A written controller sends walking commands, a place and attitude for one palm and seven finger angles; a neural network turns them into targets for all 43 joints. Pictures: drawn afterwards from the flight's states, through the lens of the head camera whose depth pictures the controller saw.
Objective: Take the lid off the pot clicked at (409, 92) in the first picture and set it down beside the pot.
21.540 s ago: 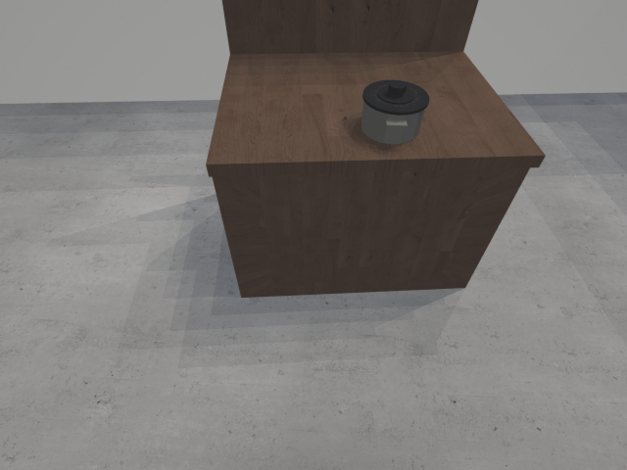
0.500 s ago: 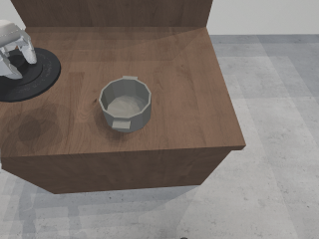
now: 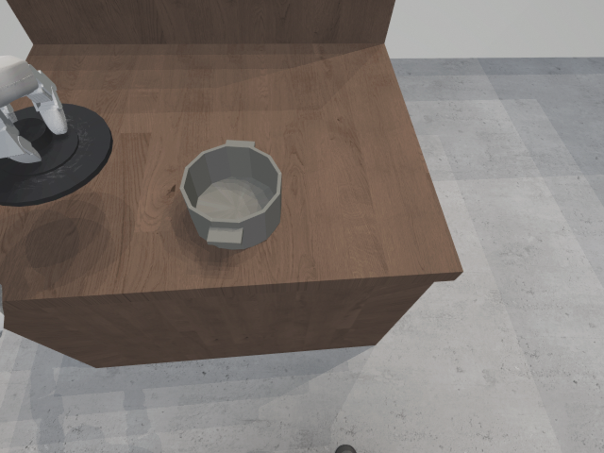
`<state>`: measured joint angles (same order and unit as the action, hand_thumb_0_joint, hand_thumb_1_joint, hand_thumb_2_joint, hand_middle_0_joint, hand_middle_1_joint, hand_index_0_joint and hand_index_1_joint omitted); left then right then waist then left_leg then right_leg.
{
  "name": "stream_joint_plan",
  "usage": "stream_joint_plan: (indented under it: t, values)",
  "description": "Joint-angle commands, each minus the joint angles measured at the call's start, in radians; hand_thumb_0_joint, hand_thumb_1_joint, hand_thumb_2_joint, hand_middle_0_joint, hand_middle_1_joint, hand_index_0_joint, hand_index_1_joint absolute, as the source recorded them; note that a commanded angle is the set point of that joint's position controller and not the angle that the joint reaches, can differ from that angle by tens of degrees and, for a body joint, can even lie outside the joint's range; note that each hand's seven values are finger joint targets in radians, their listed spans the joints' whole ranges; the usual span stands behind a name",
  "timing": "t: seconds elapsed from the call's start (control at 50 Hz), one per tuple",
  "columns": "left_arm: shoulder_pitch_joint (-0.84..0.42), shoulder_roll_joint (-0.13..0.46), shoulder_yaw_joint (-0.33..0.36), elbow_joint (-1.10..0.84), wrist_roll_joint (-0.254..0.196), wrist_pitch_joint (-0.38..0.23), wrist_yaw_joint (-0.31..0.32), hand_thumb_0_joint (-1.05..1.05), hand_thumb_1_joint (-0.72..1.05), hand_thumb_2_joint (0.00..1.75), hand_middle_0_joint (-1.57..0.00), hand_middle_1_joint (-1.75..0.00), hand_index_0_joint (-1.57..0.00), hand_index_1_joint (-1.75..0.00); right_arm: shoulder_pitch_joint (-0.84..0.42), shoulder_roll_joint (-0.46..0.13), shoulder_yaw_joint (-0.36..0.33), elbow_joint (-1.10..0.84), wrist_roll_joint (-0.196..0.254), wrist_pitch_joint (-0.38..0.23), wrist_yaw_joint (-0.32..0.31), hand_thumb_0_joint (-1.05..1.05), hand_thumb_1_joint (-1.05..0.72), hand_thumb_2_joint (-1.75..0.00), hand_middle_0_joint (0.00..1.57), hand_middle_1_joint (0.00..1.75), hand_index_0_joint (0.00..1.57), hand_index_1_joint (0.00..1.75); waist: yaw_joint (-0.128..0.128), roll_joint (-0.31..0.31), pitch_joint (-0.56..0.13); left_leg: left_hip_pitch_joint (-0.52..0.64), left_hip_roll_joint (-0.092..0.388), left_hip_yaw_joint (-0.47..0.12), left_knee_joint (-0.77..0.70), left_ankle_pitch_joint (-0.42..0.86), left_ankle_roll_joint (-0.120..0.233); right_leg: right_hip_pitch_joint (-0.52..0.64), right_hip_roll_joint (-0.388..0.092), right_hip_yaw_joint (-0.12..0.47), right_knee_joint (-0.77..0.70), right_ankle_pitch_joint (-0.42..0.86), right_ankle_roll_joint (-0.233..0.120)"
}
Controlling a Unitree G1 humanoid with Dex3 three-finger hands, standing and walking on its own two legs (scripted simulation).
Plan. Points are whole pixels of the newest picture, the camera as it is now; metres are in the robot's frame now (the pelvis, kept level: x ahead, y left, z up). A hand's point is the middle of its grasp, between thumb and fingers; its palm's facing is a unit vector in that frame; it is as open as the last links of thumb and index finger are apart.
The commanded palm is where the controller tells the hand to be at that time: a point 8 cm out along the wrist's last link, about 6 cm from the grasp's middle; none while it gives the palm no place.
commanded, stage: lower the lid onto the table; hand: left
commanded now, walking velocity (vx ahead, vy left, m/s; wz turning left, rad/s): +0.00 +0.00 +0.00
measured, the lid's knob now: (29, 135) +0.49 +0.34 +0.11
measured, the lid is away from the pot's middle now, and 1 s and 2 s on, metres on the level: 0.24 0.24 0.23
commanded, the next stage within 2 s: none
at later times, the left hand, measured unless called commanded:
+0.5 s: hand (42, 147) +0.47 +0.32 +0.11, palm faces -0.42 -0.11 -0.90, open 7.0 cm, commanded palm +0.50 +0.33 +0.16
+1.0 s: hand (41, 174) +0.46 +0.34 +0.07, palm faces -0.48 -0.10 -0.87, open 7.0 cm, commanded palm +0.51 +0.34 +0.13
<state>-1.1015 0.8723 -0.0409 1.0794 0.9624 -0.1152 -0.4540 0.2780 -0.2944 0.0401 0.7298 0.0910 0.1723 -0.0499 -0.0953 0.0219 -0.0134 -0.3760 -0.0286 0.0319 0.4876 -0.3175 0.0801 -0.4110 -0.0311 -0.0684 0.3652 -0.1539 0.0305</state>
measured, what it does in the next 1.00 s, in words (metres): stands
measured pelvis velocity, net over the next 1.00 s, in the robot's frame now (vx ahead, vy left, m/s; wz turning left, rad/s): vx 0.00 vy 0.00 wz -0.01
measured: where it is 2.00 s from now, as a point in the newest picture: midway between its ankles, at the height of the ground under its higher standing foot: outside the picture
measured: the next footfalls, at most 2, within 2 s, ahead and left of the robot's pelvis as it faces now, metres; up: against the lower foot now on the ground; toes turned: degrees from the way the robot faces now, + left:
none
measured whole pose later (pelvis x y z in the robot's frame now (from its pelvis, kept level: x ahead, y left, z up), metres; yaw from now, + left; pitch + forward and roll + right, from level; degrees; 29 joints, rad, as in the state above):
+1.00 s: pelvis +0.00 +0.00 -0.01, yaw -1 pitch +15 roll -3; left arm -1.02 0.89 -0.01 1.11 0.98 -0.20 -0.40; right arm 0.31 -0.30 0.03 0.75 0.09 0.18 -0.08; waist -0.12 0.01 -0.03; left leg -0.51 -0.01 0.03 0.60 -0.36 0.08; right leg -0.54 -0.02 -0.06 0.46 -0.18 0.03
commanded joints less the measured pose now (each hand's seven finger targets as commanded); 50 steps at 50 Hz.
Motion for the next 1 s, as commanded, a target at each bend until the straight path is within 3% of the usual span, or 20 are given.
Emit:
stream_joint_plan:
  t: [0.0, 0.06, 0.14, 0.22, 0.26, 0.3, 0.36, 0.4, 0.44, 0.52, 0.56, 0.6, 0.64, 0.72, 0.76, 0.8, 0.86, 0.92, 0.94, 0.98]
  values:
    - [-0.537, 0.300, 0.063, -0.225, -0.016, -0.011, 0.053, 0.00, 0.78, 0.72, -0.85, -1.06, -0.90, -1.07, 0.099, -0.187, -0.063, -0.037, -0.009, -0.010, -0.017, 0.00, -0.90, -0.90, 0.20, 0.30, 0.20, 0.30, -0.007, 0.171, -0.474, 0.327, 0.042, -0.093, 0.029, 0.780, -0.045, 0.106, 0.052, -0.002, 0.039, 0.290, -0.069]
    - [-0.533, 0.364, 0.118, -0.272, -0.025, -0.025, 0.055, 0.00, 0.78, 0.72, -0.85, -1.06, -0.90, -1.07, 0.103, -0.193, -0.067, -0.039, -0.014, -0.005, -0.017, 0.00, -0.90, -0.90, 0.20, 0.30, 0.20, 0.30, 0.003, 0.157, -0.542, 0.345, 0.041, -0.092, 0.041, 0.822, -0.037, 0.142, 0.051, 0.009, 0.052, 0.339, -0.067]
    - [-0.543, 0.284, 0.054, -0.253, -0.032, -0.031, 0.056, 0.00, 0.78, 0.72, -0.85, -1.06, -0.90, -1.07, 0.113, -0.191, -0.069, -0.024, -0.008, -0.005, -0.024, 0.00, -0.90, -0.90, 0.20, 0.30, 0.20, 0.30, -0.016, 0.165, -0.493, 0.343, 0.048, -0.092, 0.039, 0.813, -0.046, 0.080, 0.053, -0.002, 0.045, 0.296, -0.067]
    - [-0.532, 0.353, 0.108, -0.248, -0.018, -0.041, 0.080, 0.00, 0.78, 0.72, -0.85, -1.06, -0.90, -1.07, 0.124, -0.193, -0.063, -0.021, -0.010, -0.009, -0.030, 0.00, -0.90, -0.90, 0.20, 0.30, 0.20, 0.30, -0.008, 0.157, -0.517, 0.313, 0.044, -0.082, 0.038, 0.735, -0.038, 0.112, 0.051, 0.004, 0.053, 0.292, -0.070]
    - [-0.533, 0.396, 0.143, -0.276, -0.009, -0.048, 0.094, 0.00, 0.78, 0.72, -0.85, -1.06, -0.90, -1.07, 0.124, -0.192, -0.064, -0.025, -0.016, -0.009, -0.029, 0.00, -0.90, -0.90, 0.20, 0.30, 0.20, 0.30, 0.000, 0.182, -0.558, 0.331, 0.041, -0.085, 0.048, 0.803, -0.040, 0.134, 0.050, 0.012, 0.063, 0.339, -0.072]
    - [-0.544, 0.355, 0.110, -0.269, -0.006, -0.048, 0.098, 0.00, 0.78, 0.72, -0.85, -1.06, -0.90, -1.07, 0.125, -0.186, -0.062, -0.024, -0.014, -0.012, -0.032, 0.00, -0.90, -0.90, 0.20, 0.30, 0.20, 0.30, -0.005, 0.212, -0.538, 0.334, 0.044, -0.092, 0.047, 0.823, -0.051, 0.109, 0.052, 0.005, 0.063, 0.322, -0.073]
    - [-0.452, 0.389, 0.142, -0.162, 0.002, -0.040, 0.106, 0.00, 0.78, 0.72, -0.85, -1.06, -0.90, -1.07, 0.133, -0.191, -0.058, -0.027, -0.010, -0.010, -0.032, 0.00, -0.90, -0.90, 0.20, 0.30, 0.20, 0.30, -0.005, 0.130, -0.502, 0.266, 0.037, -0.072, 0.054, 0.749, -0.030, 0.128, 0.049, 0.011, 0.067, 0.331, -0.068]
    - [-0.482, 0.411, 0.148, -0.199, 0.000, -0.037, 0.107, 0.00, 0.78, 0.72, -0.85, -1.06, -0.90, -1.07, 0.124, -0.193, -0.057, -0.033, -0.007, -0.007, -0.035, 0.00, -0.90, -0.90, 0.20, 0.30, 0.20, 0.30, 0.000, 0.137, -0.509, 0.232, 0.031, -0.062, 0.042, 0.692, -0.020, 0.159, 0.042, 0.015, 0.068, 0.347, -0.070]
    - [-0.495, 0.342, 0.092, -0.210, 0.007, -0.037, 0.106, 0.00, 0.78, 0.72, -0.85, -1.06, -0.90, -1.07, 0.128, -0.190, -0.062, -0.030, -0.008, -0.009, -0.033, 0.00, -0.90, -0.90, 0.20, 0.30, 0.20, 0.30, -0.007, 0.193, -0.504, 0.272, 0.036, -0.072, 0.047, 0.760, -0.039, 0.103, 0.047, 0.007, 0.071, 0.334, -0.075]
    - [-0.429, 0.400, 0.140, -0.147, 0.006, -0.042, 0.102, 0.00, 0.78, 0.72, -0.85, -1.06, -0.90, -1.07, 0.142, -0.196, -0.059, -0.031, -0.007, -0.004, -0.036, 0.00, -0.90, -0.90, 0.20, 0.30, 0.20, 0.30, -0.011, 0.116, -0.505, 0.223, 0.031, -0.059, 0.065, 0.680, -0.021, 0.118, 0.048, 0.012, 0.079, 0.317, -0.066]
    - [-0.465, 0.406, 0.142, -0.200, -0.001, -0.050, 0.101, 0.00, 0.78, 0.72, -0.85, -1.06, -0.90, -1.07, 0.144, -0.199, -0.064, -0.030, -0.010, 0.002, -0.037, 0.00, -0.90, -0.90, 0.20, 0.30, 0.20, 0.30, -0.011, 0.143, -0.545, 0.248, 0.033, -0.063, 0.069, 0.726, -0.024, 0.119, 0.047, 0.013, 0.088, 0.345, -0.066]
    - [-0.493, 0.358, 0.105, -0.230, -0.004, -0.056, 0.095, 0.00, 0.78, 0.72, -0.85, -1.06, -0.90, -1.07, 0.147, -0.195, -0.071, -0.023, -0.011, -0.001, -0.037, 0.00, -0.90, -0.90, 0.20, 0.30, 0.20, 0.30, -0.020, 0.179, -0.544, 0.289, 0.041, -0.070, 0.075, 0.755, -0.031, 0.081, 0.051, 0.010, 0.081, 0.325, -0.067]
    - [-0.452, 0.435, 0.172, -0.231, -0.002, -0.071, 0.102, 0.00, 0.78, 0.72, -0.85, -1.06, -0.90, -1.07, 0.151, -0.201, -0.069, -0.025, -0.014, 0.001, -0.037, 0.00, -0.90, -0.90, 0.20, 0.30, 0.20, 0.30, -0.006, 0.170, -0.562, 0.290, 0.040, -0.073, 0.094, 0.825, -0.032, 0.092, 0.055, 0.013, 0.095, 0.364, -0.070]
    - [-0.418, 0.393, 0.134, -0.160, -0.013, -0.072, 0.099, 0.00, 0.78, 0.72, -0.85, -1.06, -0.90, -1.07, 0.157, -0.200, -0.062, -0.016, -0.007, 0.002, -0.043, 0.00, -0.90, -0.90, 0.20, 0.30, 0.20, 0.30, -0.023, 0.127, -0.480, 0.193, 0.036, -0.049, 0.087, 0.649, -0.012, 0.074, 0.050, 0.009, 0.094, 0.304, -0.066]
    - [-0.452, 0.415, 0.146, -0.238, 0.002, -0.082, 0.108, 0.00, 0.78, 0.72, -0.85, -1.06, -0.90, -1.07, 0.158, -0.202, -0.067, -0.016, -0.012, 0.007, -0.040, 0.00, -0.90, -0.90, 0.20, 0.30, 0.20, 0.30, -0.013, 0.221, -0.543, 0.261, 0.038, -0.063, 0.098, 0.748, -0.030, 0.060, 0.052, 0.012, 0.105, 0.322, -0.072]
    - [-0.438, 0.402, 0.142, -0.220, 0.010, -0.092, 0.112, 0.00, 0.78, 0.72, -0.85, -1.06, -0.90, -1.07, 0.168, -0.197, -0.064, -0.013, -0.014, 0.003, -0.041, 0.00, -0.90, -0.90, 0.20, 0.30, 0.20, 0.30, -0.016, 0.249, -0.528, 0.292, 0.045, -0.078, 0.112, 0.808, -0.049, 0.012, 0.059, 0.001, 0.110, 0.292, -0.074]
    - [-0.429, 0.409, 0.153, -0.214, -0.003, -0.096, 0.112, 0.00, 0.78, 0.72, -0.85, -1.06, -0.90, -1.07, 0.170, -0.200, -0.065, -0.014, -0.013, 0.004, -0.045, 0.00, -0.90, -0.90, 0.20, 0.30, 0.20, 0.30, -0.022, 0.196, -0.539, 0.274, 0.046, -0.074, 0.119, 0.772, -0.038, 0.017, 0.058, 0.004, 0.113, 0.289, -0.068]
    - [-0.447, 0.342, 0.100, -0.208, -0.015, -0.093, 0.109, 0.00, 0.78, 0.72, -0.85, -1.06, -0.90, -1.07, 0.178, -0.200, -0.066, -0.007, -0.010, -0.002, -0.049, 0.00, -0.90, -0.90, 0.20, 0.30, 0.20, 0.30, -0.035, 0.193, -0.501, 0.260, 0.051, -0.075, 0.108, 0.703, -0.040, -0.021, 0.057, -0.005, 0.107, 0.236, -0.070]
    - [-0.447, 0.353, 0.114, -0.225, -0.013, -0.100, 0.112, 0.00, 0.78, 0.72, -0.85, -1.06, -0.90, -1.07, 0.177, -0.203, -0.069, -0.004, -0.011, -0.004, -0.048, 0.00, -0.90, -0.90, 0.20, 0.30, 0.20, 0.30, -0.027, 0.230, -0.508, 0.284, 0.054, -0.079, 0.115, 0.762, -0.048, -0.038, 0.058, -0.006, 0.114, 0.248, -0.075]
    - [-0.424, 0.359, 0.118, -0.184, -0.004, -0.102, 0.118, 0.00, 0.78, 0.72, -0.85, -1.06, -0.90, -1.07, 0.187, -0.200, -0.065, -0.002, -0.013, -0.005, -0.051, 0.00, -0.90, -0.90, 0.20, 0.30, 0.20, 0.30, -0.035, 0.194, -0.505, 0.267, 0.054, -0.078, 0.126, 0.739, -0.047, -0.043, 0.061, -0.005, 0.121, 0.233, -0.071]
